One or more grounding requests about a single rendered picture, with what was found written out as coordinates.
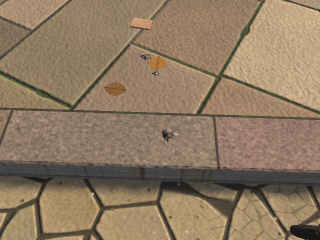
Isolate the right robot hand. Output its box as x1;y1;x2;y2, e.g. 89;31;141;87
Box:
290;224;320;240

